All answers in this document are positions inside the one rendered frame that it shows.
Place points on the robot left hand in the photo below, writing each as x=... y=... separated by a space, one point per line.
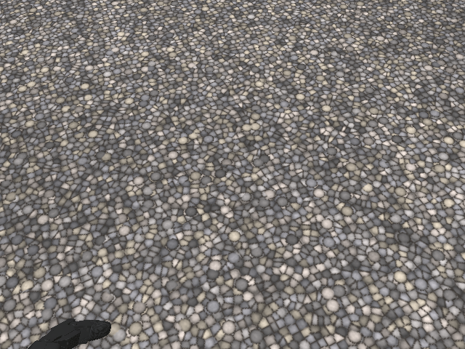
x=71 y=333

